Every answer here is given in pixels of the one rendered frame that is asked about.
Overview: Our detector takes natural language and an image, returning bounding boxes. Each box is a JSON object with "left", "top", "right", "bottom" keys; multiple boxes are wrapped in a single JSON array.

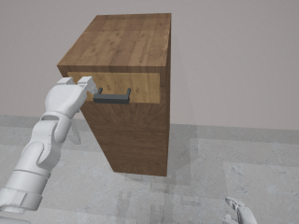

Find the robot left forearm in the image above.
[{"left": 0, "top": 111, "right": 72, "bottom": 215}]

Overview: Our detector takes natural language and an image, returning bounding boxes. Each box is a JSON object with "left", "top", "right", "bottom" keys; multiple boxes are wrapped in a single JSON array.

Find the drawer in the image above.
[{"left": 67, "top": 72, "right": 161, "bottom": 104}]

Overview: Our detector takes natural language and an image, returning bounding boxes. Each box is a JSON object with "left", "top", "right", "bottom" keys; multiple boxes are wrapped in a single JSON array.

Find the robot right hand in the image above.
[{"left": 222, "top": 197, "right": 258, "bottom": 224}]

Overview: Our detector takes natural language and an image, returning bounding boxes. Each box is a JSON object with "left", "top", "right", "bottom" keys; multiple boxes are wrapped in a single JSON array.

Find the handle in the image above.
[{"left": 93, "top": 87, "right": 131, "bottom": 105}]

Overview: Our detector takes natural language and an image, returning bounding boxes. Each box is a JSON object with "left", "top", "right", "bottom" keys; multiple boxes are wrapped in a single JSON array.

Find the cabinet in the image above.
[{"left": 57, "top": 13, "right": 172, "bottom": 177}]

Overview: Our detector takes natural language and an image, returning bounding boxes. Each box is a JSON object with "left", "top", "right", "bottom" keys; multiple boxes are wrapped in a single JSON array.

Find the robot left hand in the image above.
[{"left": 45, "top": 77, "right": 98, "bottom": 145}]

